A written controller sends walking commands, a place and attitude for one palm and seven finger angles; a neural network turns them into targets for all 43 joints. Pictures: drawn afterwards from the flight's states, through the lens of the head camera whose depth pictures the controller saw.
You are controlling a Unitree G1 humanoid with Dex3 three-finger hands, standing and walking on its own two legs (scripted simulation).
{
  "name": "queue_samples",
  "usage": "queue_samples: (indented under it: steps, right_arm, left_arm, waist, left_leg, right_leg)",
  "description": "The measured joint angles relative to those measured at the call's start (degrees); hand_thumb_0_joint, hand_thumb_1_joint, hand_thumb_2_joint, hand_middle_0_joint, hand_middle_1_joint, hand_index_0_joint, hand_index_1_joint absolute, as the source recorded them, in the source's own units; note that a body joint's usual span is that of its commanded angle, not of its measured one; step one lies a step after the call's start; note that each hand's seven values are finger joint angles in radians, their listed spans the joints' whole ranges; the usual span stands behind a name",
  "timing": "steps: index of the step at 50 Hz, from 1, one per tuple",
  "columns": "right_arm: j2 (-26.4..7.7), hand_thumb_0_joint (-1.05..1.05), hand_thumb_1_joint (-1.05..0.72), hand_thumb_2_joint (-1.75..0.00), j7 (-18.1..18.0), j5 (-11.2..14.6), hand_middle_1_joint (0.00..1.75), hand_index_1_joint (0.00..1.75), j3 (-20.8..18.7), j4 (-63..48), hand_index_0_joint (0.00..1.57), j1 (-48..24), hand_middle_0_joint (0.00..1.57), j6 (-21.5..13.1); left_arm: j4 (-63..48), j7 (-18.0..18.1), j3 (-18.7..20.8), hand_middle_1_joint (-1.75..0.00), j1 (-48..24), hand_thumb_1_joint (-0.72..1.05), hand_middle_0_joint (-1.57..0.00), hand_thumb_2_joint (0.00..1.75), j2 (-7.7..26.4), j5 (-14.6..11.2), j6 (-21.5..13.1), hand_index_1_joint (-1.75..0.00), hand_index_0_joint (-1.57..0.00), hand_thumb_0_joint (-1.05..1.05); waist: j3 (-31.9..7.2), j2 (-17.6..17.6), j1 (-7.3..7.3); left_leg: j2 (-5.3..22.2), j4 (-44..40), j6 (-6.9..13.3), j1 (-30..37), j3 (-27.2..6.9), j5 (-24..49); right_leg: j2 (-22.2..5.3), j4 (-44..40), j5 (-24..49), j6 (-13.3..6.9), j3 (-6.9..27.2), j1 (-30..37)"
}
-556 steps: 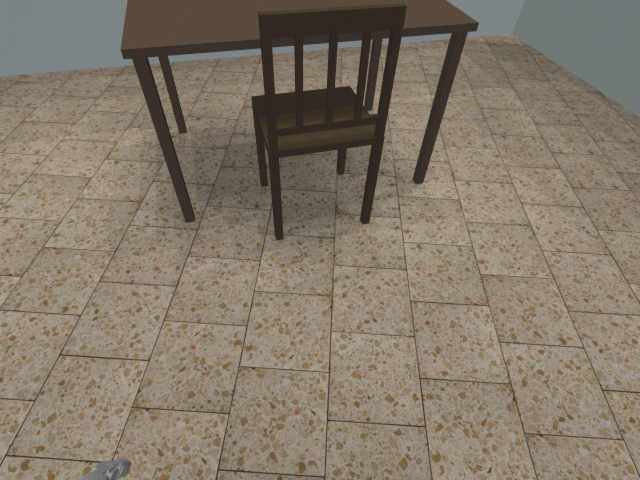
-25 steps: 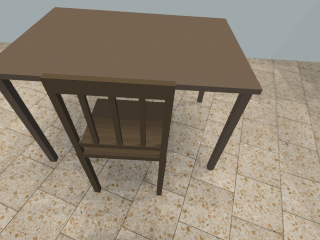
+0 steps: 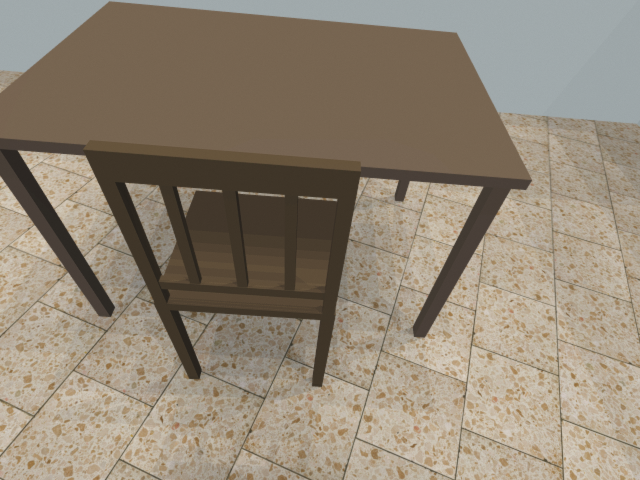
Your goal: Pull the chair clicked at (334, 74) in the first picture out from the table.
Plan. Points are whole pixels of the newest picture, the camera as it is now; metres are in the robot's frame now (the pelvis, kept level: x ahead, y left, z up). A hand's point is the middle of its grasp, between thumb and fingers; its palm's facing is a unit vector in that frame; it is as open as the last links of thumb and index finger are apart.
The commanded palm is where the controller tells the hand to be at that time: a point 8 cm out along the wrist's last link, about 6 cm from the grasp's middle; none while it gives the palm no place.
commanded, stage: shuffle to correct the standing spot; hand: left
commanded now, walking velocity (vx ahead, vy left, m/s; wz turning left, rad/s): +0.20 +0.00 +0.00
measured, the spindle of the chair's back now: (237, 241) +0.54 +0.19 -0.10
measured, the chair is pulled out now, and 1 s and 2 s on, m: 0.00 0.00 0.00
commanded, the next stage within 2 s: come to a stop and stand still in 0.40 s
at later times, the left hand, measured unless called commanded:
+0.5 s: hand out of the picture +0.00 +0.15 -0.19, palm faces +0.06 -0.99 -0.12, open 7.4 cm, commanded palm none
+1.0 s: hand (201, 477) +0.16 +0.17 -0.18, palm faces +0.05 -0.98 -0.21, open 7.3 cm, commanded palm none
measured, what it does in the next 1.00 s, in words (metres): steps on the spot: right foot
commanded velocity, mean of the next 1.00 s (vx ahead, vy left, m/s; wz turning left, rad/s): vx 0.05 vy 0.02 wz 0.00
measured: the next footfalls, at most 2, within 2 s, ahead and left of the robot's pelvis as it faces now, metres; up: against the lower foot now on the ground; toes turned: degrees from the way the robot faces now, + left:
right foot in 0.74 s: +0.21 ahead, -0.13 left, +0.00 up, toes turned -5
left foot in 1.04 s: +0.06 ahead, +0.08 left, +0.00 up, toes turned +4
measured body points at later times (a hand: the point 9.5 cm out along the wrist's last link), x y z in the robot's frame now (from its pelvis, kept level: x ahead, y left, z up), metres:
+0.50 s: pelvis +0.08 +0.01 -0.02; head +0.09 +0.03 +0.43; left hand +0.00 +0.21 -0.18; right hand +0.07 -0.22 -0.16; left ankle +0.03 +0.08 -0.74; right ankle -0.01 -0.14 -0.73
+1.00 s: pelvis +0.08 -0.01 -0.01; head +0.11 +0.00 +0.44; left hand +0.16 +0.22 -0.16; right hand +0.11 -0.24 -0.17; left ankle +0.06 +0.10 -0.72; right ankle +0.17 -0.13 -0.74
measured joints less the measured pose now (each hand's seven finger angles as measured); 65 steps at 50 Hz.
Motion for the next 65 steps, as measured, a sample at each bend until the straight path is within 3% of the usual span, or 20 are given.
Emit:
queue_samples:
  steps: [12, 19, 23, 25, 28, 30, 33, 37, 39, 41, 44, 46, 49, 53, 56, 61, 65]
  right_arm:
    - [0.2, 0.01, -0.91, -0.89, 0.5, -0.5, 0.29, 0.29, -0.9, 0.0, 0.2, 2.3, 0.2, 0.7]
    - [0.1, 0.01, -0.9, -0.89, 0.5, -0.5, 0.29, 0.29, -0.8, -0.4, 0.2, 2.9, 0.2, -0.4]
    - [0.3, 0.01, -0.91, -0.89, 0.3, -0.7, 0.29, 0.29, -0.7, -0.6, 0.2, 2.1, 0.2, -1.1]
    - [0.1, 0.02, -0.91, -0.89, -0.2, -0.8, 0.29, 0.29, -0.7, -0.8, 0.2, 1.6, 0.2, -2.2]
    - [0.0, 0.01, -0.92, -0.89, -1.2, -1.0, 0.29, 0.29, -0.4, -1.6, 0.2, 2.2, 0.2, -3.9]
    - [0.3, 0.01, -0.91, -0.89, -1.5, -1.1, 0.29, 0.29, -0.1, -1.6, 0.2, 3.2, 0.2, -3.9]
    - [0.9, 0.01, -0.91, -0.89, -1.6, -1.1, 0.29, 0.29, 0.4, -0.6, 0.2, 4.3, 0.2, -2.8]
    - [1.3, 0.01, -0.9, -0.89, -1.5, -0.4, 0.29, 0.29, 0.3, 0.6, 0.2, 5.0, 0.2, -1.5]
    - [0.9, 0.01, -0.9, -0.89, -1.2, 0.0, 0.29, 0.29, -0.4, 0.6, 0.2, 4.7, 0.2, -0.6]
    - [0.2, 0.01, -0.9, -0.89, -1.2, 0.3, 0.29, 0.29, -1.3, -0.2, 0.2, 3.6, 0.2, 0.4]
    - [-0.4, 0.01, -0.9, -0.89, -1.3, 0.4, 0.29, 0.29, -2.1, -1.4, 0.2, 0.8, 0.2, 1.6]
    - [-0.7, 0.01, -0.9, -0.89, -1.0, 0.3, 0.29, 0.29, -2.4, -2.4, 0.2, -1.0, 0.2, 1.9]
    - [-1.1, 0.01, -0.91, -0.9, -0.5, 0.1, 0.29, 0.29, -2.7, -4.1, 0.2, -2.8, 0.2, 1.9]
    - [-1.0, 0.01, -0.91, -0.9, -0.1, -0.3, 0.29, 0.29, -2.7, -5.6, 0.2, -2.8, 0.2, 1.0]
    - [0.0, 0.0, -0.91, -0.9, -0.1, -1.2, 0.29, 0.29, -2.1, -5.8, 0.2, -0.9, 0.2, 0.7]
    - [1.2, 0.01, -0.91, -0.9, -0.3, -1.3, 0.29, 0.29, -1.2, -4.2, 0.2, 2.7, 0.2, 0.6]
    - [2.0, 0.01, -0.91, -0.89, -0.7, -1.3, 0.29, 0.29, -0.9, -3.9, 0.2, 4.0, 0.2, -0.2]
  left_arm:
    - [-0.1, -0.9, 1.2, -0.3, 2.5, 0.91, -0.19, 0.89, 0.4, 0.9, 0.1, -0.3, -0.2, 0.0]
    - [0.4, -0.9, 1.8, -0.3, 4.6, 0.91, -0.19, 0.89, -0.2, 0.4, -1.0, -0.3, -0.2, 0.0]
    - [1.1, -0.8, 2.3, -0.3, 5.6, 0.91, -0.2, 0.89, -0.3, 0.3, -1.1, -0.3, -0.2, 0.0]
    - [1.8, -0.8, 2.2, -0.3, 5.6, 0.91, -0.2, 0.89, -0.4, 0.3, -0.7, -0.3, -0.2, 0.0]
    - [2.2, -0.7, 2.1, -0.3, 3.3, 0.91, -0.2, 0.89, -0.5, 0.3, 0.4, -0.3, -0.2, 0.01]
    - [1.2, -0.7, 2.3, -0.3, 0.5, 0.91, -0.2, 0.89, -0.2, 0.2, 0.7, -0.3, -0.2, 0.01]
    - [-1.1, 0.1, 2.6, -0.3, -4.0, 0.93, -0.2, 0.89, 0.7, 0.4, 1.1, -0.3, -0.2, 0.02]
    - [-3.9, 0.0, 2.9, -0.3, -7.0, 0.95, -0.2, 0.89, 2.9, -0.1, -0.1, -0.3, -0.2, 0.03]
    - [-4.6, 0.0, 2.9, -0.3, -7.5, 0.95, -0.2, 0.89, 3.1, -0.1, -0.9, -0.3, -0.2, 0.03]
    - [-5.0, 0.0, 2.6, -0.3, -8.5, 0.94, -0.19, 0.89, 2.9, -0.1, -0.8, -0.3, -0.2, 0.02]
    - [-6.0, 0.4, 2.5, -0.3, -10.1, 0.93, -0.19, 0.89, 2.4, 0.2, -0.5, -0.3, -0.2, 0.01]
    - [-6.7, 0.4, 2.5, -0.3, -10.9, 0.92, -0.19, 0.89, 1.9, 0.4, 0.1, -0.3, -0.2, 0.01]
    - [-7.6, 0.4, 2.8, -0.3, -11.2, 0.92, -0.2, 0.89, 1.5, 0.6, 1.1, -0.3, -0.2, 0.01]
    - [-7.8, 0.0, 3.3, -0.3, -10.0, 0.93, -0.2, 0.89, 2.3, 0.5, 2.6, -0.3, -0.21, 0.0]
    - [-6.5, -0.1, 3.9, -0.3, -8.3, 0.93, -0.2, 0.89, 2.9, 0.2, 3.9, -0.3, -0.21, 0.0]
    - [-5.3, -1.3, 4.2, -0.3, -4.4, 0.92, -0.2, 0.89, 3.0, 0.9, 3.3, -0.3, -0.2, 0.0]
    - [-3.8, -1.5, 4.3, -0.3, -1.4, 0.92, -0.19, 0.89, 2.9, 0.9, 2.9, -0.3, -0.2, 0.0]
  waist:
    - [-2.3, 0.3, 0.25]
    - [-2.0, 1.3, 0.48]
    - [-1.7, 0.2, 0.7]
    - [-1.4, -0.4, 0.44]
    - [-0.6, 0.2, -0.88]
    - [0.1, 0.7, -1.49]
    - [1.5, 1.2, -1.4]
    - [3.3, 1.5, -0.87]
    - [3.3, 2.7, -0.78]
    - [3.5, 3.8, -1.7]
    - [4.4, 3.2, -1.64]
    - [4.6, 2.4, -1.23]
    - [4.0, 1.0, -0.5]
    - [1.9, -0.9, 0.0]
    - [-0.2, -1.8, -0.13]
    - [-3.6, -0.5, 0.03]
    - [-3.8, -0.6, -0.34]
  left_leg:
    - [-0.5, 2.8, 0.4, -0.4, 0.2, -3.4]
    - [0.3, 7.7, -0.1, -1.1, -0.3, -8.1]
    - [0.1, 10.0, 0.3, -0.5, 0.0, -11.2]
    - [-0.2, 9.7, 0.7, 0.8, 0.8, -12.0]
    - [0.1, 7.1, 1.0, 3.7, 1.1, -11.6]
    - [0.1, 4.2, 0.7, 5.7, 0.6, -10.5]
    - [0.0, 0.7, 0.1, 8.0, -0.1, -8.9]
    - [-0.5, 2.4, -1.0, 9.1, -0.4, -10.7]
    - [0.2, 7.0, -1.6, 7.4, -0.9, -13.1]
    - [0.4, 13.2, -2.3, 4.0, -2.0, -17.8]
    - [0.3, 22.7, -3.1, -1.5, -2.4, -22.1]
    - [0.5, 24.8, -3.6, -3.8, -2.2, -21.7]
    - [0.9, 22.2, -4.0, -4.9, -1.6, -18.2]
    - [1.0, 9.4, -3.0, -0.8, -0.2, -7.7]
    - [0.6, 7.7, -0.8, 0.4, 0.5, -6.0]
    - [0.6, 0.0, 0.1, 1.9, -0.6, -2.0]
    - [0.1, -3.4, 0.1, 1.5, -0.2, 0.4]
  right_leg:
    - [-0.6, 3.8, -4.5, -1.4, 0.2, -0.9]
    - [0.1, 5.4, -7.1, -0.3, -0.2, 0.1]
    - [-0.3, 7.3, -9.7, 0.0, 0.1, 0.7]
    - [-0.7, 13.8, -10.1, -1.1, 0.1, -1.5]
    - [0.4, 30.8, -15.4, -2.6, -0.6, -8.6]
    - [0.5, 33.9, -14.9, -2.8, -1.7, -12.2]
    - [0.2, 26.4, -8.9, -2.4, -2.2, -14.3]
    - [-0.3, 9.9, 6.0, -2.1, -1.8, -11.0]
    - [0.2, 9.5, 3.4, -2.7, -2.1, -10.3]
    - [0.2, 10.4, 0.7, -3.3, -3.1, -10.7]
    - [-0.5, 9.5, 1.8, -3.4, -3.4, -11.0]
    - [-0.9, 8.4, 3.2, -3.4, -3.1, -11.2]
    - [-1.4, 7.2, 5.0, -2.9, -2.5, -11.9]
    - [-1.6, 9.0, 4.9, -1.8, -1.3, -13.6]
    - [-0.4, 14.9, -4.6, -1.7, 1.1, -14.6]
    - [2.0, 29.7, -3.9, -1.8, 1.9, -15.3]
    - [2.1, 33.1, -4.3, -1.5, 1.5, -14.1]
